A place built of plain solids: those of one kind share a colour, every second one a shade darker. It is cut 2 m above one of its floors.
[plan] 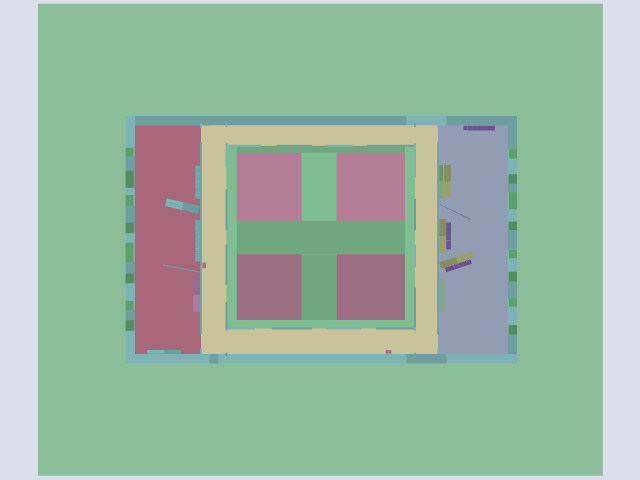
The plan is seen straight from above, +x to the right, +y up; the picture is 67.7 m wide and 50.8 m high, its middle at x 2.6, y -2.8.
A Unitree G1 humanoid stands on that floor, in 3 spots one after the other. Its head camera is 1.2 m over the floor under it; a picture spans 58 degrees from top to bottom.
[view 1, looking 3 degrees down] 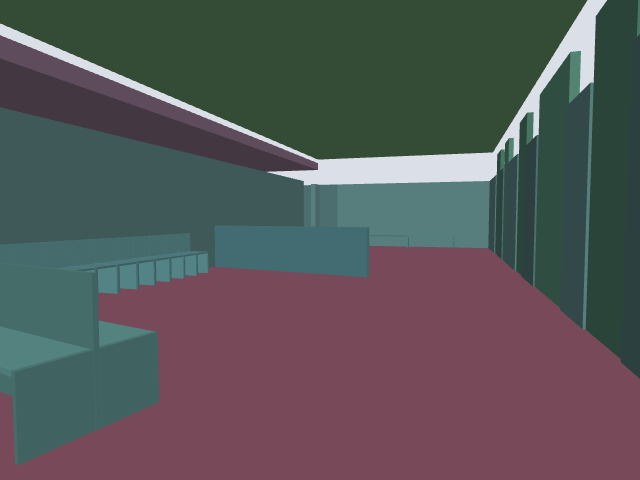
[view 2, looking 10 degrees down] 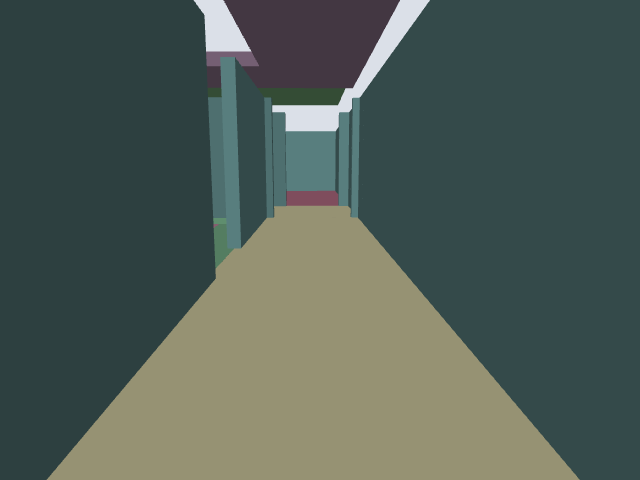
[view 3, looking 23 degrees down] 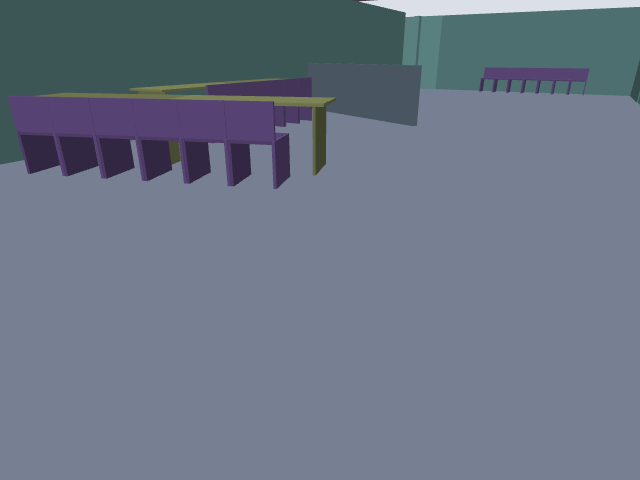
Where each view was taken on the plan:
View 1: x -15.63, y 3.13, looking -73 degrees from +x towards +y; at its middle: rail_bars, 9.13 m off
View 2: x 2.50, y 8.30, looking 179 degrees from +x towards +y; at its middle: floor_corr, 6.91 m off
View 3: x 21.11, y -8.67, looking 120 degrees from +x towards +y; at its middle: floor_refectory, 3.07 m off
